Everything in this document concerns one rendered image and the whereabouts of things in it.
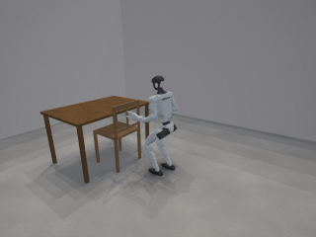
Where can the chair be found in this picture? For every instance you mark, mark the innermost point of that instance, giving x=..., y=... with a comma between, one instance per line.
x=117, y=130

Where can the table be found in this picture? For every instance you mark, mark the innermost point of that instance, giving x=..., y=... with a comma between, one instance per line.
x=84, y=113

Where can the left robot hand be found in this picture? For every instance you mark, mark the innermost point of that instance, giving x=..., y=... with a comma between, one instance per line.
x=133, y=115

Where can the left robot upper arm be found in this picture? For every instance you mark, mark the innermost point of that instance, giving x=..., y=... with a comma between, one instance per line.
x=152, y=102

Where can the robot right shin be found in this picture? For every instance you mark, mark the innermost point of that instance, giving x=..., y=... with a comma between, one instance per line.
x=164, y=152

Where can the right robot forearm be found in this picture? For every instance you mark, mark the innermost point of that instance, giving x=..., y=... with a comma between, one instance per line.
x=172, y=114

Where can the humanoid robot torso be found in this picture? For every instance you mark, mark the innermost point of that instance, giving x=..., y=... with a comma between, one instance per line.
x=164, y=111

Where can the right robot upper arm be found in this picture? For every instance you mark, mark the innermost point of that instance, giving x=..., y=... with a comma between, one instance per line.
x=173, y=102

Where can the left robot forearm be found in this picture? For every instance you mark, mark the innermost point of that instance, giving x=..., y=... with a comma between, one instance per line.
x=144, y=120

